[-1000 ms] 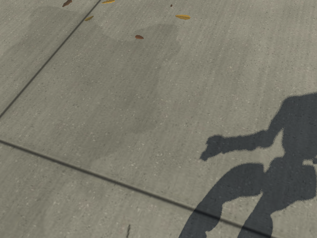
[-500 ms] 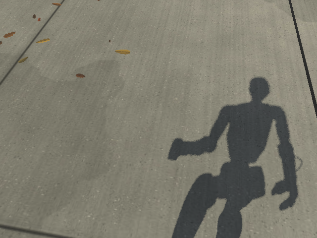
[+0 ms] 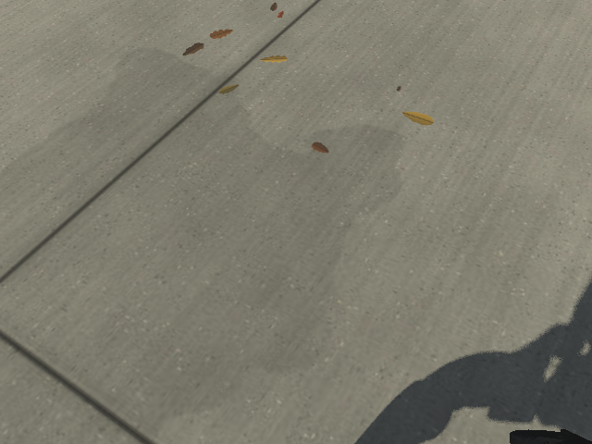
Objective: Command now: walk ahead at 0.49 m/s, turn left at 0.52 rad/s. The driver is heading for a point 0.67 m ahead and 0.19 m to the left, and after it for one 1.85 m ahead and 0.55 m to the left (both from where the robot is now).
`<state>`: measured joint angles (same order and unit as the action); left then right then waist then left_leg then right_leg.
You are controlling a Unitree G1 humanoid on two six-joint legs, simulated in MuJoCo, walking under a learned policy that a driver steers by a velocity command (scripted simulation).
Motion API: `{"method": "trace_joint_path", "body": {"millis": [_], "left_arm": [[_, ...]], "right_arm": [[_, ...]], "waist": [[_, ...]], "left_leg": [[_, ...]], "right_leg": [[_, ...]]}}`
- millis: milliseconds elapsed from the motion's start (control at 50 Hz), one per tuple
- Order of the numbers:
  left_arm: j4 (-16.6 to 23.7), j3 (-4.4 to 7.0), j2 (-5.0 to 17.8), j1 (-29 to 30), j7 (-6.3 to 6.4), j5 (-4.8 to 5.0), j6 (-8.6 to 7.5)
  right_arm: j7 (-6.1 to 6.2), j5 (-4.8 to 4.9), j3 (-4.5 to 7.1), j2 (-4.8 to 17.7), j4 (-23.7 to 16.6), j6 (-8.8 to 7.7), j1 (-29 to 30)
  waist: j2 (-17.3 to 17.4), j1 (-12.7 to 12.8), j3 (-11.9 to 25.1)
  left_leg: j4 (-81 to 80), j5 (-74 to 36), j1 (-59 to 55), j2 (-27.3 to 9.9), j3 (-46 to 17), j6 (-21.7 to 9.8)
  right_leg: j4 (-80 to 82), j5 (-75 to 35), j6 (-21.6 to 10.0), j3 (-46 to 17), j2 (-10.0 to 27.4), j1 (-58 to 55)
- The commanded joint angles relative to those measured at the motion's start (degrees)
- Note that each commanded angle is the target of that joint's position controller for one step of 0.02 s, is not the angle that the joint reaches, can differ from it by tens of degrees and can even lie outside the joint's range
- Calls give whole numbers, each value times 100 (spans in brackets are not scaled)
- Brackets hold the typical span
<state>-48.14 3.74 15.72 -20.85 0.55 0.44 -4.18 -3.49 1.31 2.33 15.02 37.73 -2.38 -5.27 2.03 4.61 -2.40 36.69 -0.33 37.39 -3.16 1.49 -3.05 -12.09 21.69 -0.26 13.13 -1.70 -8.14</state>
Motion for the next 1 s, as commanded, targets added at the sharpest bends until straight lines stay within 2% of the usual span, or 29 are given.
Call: {"method": "trace_joint_path", "body": {"millis": [20,40,60,80,100,120,140,160,180,200,260,360,400,460,500,520,540,560,580,600,620,640,660,700,780,860,900,960,1000], "left_arm": [[309,289,1222,148,95,44,85],[330,302,1295,181,120,40,140],[375,284,1287,292,142,72,157],[479,172,1022,139,145,-40,99],[783,-81,275,-334,28,-125,-77],[867,33,892,248,-90,44,-323],[1069,51,998,772,-132,238,-412],[1108,10,865,873,-98,160,-444],[1038,42,885,862,-52,5,-411],[1003,65,902,732,-56,-54,-340],[995,27,728,665,-35,-157,-168],[1273,-118,423,1835,-64,-129,-165],[1357,-102,491,2149,-110,-51,-204],[1408,-3,730,2239,-171,0,-273],[1347,84,857,1941,-182,26,-326],[1230,153,931,1496,-159,15,-351],[1157,241,1142,838,-116,-75,-383],[1084,348,1603,131,-71,-193,-359],[881,371,1553,-167,-138,-83,-279],[1002,242,1044,135,-135,-36,-250],[1034,176,840,392,-109,-54,-196],[1022,121,710,624,-101,-90,-169],[980,79,590,750,-84,-114,-165],[890,76,547,794,-71,-102,-200],[656,172,806,691,-66,-79,-240],[509,197,969,676,-44,-51,-174],[431,203,1052,654,-9,-24,-101],[337,257,1260,558,39,81,17],[380,320,1419,670,92,188,80]], "right_arm": [[-75,6,197,580,-595,-42,146],[-55,18,309,785,-509,-12,-402],[20,27,479,1079,-326,13,-1284],[160,27,628,1507,-178,103,-2026],[189,47,656,1940,-366,44,-1633],[173,-17,522,1419,-422,-9,-1812],[174,-68,449,1173,-377,-71,-1630],[158,-53,411,1065,-377,-118,-1266],[171,-58,357,876,-433,-144,-931],[197,-125,325,830,-517,-148,-744],[270,-90,353,935,-434,-179,-734],[406,-19,406,1127,-234,-87,-1090],[414,-2,423,1179,-135,-55,-1320],[430,35,408,1091,-55,-14,-1466],[439,14,416,1071,-65,17,-1384],[435,2,375,941,-87,27,-1330],[413,-35,262,627,-146,7,-1342],[411,-7,136,233,-266,-25,-1883],[427,120,135,494,-362,-56,-2142],[443,141,265,1013,-264,-27,-1779],[446,64,306,1121,-340,10,-1297],[437,-4,311,1045,-394,25,-1082],[410,-18,330,961,-428,40,-1001],[357,42,296,721,-432,96,-1081],[332,0,222,506,-596,144,-726],[204,3,162,411,-689,68,-189],[123,-29,137,348,-801,33,172],[9,-42,214,489,-930,38,272],[-10,-88,369,783,-829,76,-315]], "waist": [[-684,-418,89],[-758,-741,438],[-642,-1251,888],[70,-1477,1416],[1398,-742,2051],[592,-1214,2501],[286,-1170,1611],[-348,-823,920],[-400,-612,690],[-244,-437,530],[-142,-301,374],[128,-742,186],[211,-885,212],[354,-845,266],[551,-628,301],[562,-378,449],[303,-62,1014],[-934,-81,1881],[-2092,-141,2043],[-1265,-4,1263],[-875,12,732],[-665,-90,394],[-739,-202,223],[-914,-311,154],[-669,-294,43],[-583,-119,-58],[-528,-43,-224],[-688,-126,-57],[-820,-519,342]], "left_leg": [[-42,709,-526,445,472,-341],[-39,937,-1249,652,547,-490],[-402,674,-2638,818,457,-720],[-523,716,-4401,43,-840,-1039],[-1281,1530,-6176,-1499,-4400,-2346],[-1921,2138,-6228,-1591,-4933,-2255],[-2005,1932,-5524,-1375,-4018,-1897],[-2052,1214,-4503,-1103,-3324,-1678],[-2089,571,-3850,-871,-2812,-1533],[-2216,126,-3319,-719,-2542,-1514],[-2411,-594,-2480,-537,-2062,-1546],[-2273,187,-1935,-18,-1521,-1068],[-2174,556,-2039,-100,-1756,-981],[-1683,923,-2620,-316,-2326,-880],[-1318,853,-2793,-400,-2624,-772],[-956,736,-2714,-240,-2565,-634],[141,863,-2354,65,-2248,-425],[2050,2476,-780,805,-1426,9],[3341,3528,569,737,-1142,162],[3825,3013,921,417,-1258,232],[3870,2556,899,236,-1030,264],[3653,2209,727,74,-971,286],[3414,1976,538,-86,-964,285],[3173,1779,231,-217,-807,297],[2388,1240,530,-321,-735,405],[1098,143,292,-276,-443,356],[451,-95,-2,-155,-155,301],[-36,185,-484,90,125,124],[-256,595,-1285,450,320,-126]], "right_leg": [[-927,-6484,-600,-190,1725,-27],[-1763,-7024,-550,-155,1687,52],[-2979,-6709,-404,-63,1518,678],[-4769,-4249,-193,-95,1190,2137],[-7048,1006,180,-830,-191,4623],[-7328,937,58,-2070,12,5179],[-6983,473,-69,-2031,286,5391],[-6327,88,-85,-1963,537,5217],[-5782,-102,-43,-1935,726,4868],[-5613,-240,18,-1935,804,4508],[-4901,-531,333,-1725,806,4200],[-2657,-2442,508,-1567,413,3726],[-2219,-2717,494,-1606,252,3501],[-1739,-2312,342,-1838,200,3422],[-1593,-1795,144,-1818,189,3038],[-1360,-1778,-9,-1723,197,2420],[-1398,-1610,-317,-2153,739,1248],[-1224,-863,-1030,-4049,2057,-770],[-619,852,-1513,-6077,2726,-1208],[-404,1444,-1288,-5551,2480,-604],[-410,834,-1054,-4599,2227,36],[-311,41,-969,-3908,1959,636],[-193,-517,-910,-3400,1756,1006],[56,-1068,-904,-2734,1571,1368],[311,-1986,-1089,-1983,1683,1284],[331,-2488,-935,-1149,1542,1127],[156,-3240,-824,-771,1485,1146],[-416,-4567,-644,-503,1564,788],[-1401,-5791,-501,-386,1548,660]]}}
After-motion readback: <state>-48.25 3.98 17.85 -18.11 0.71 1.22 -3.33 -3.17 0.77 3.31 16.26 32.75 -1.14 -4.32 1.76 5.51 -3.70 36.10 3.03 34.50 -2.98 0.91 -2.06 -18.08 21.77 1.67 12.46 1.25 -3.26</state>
